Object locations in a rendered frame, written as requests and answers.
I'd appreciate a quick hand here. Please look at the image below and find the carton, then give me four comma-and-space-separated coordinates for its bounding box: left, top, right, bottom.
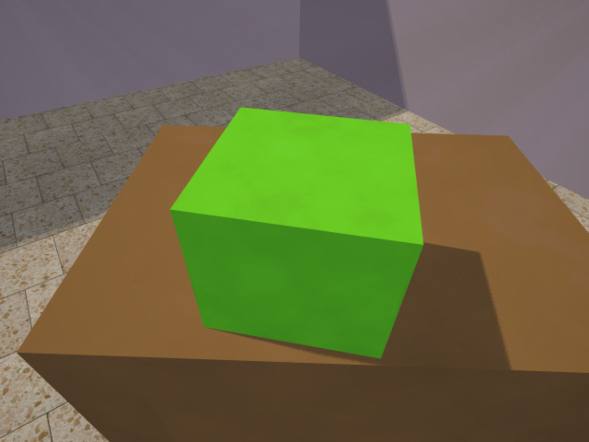
170, 107, 423, 359

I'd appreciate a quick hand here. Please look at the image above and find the pedestal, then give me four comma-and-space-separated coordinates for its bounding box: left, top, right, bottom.
17, 125, 589, 442

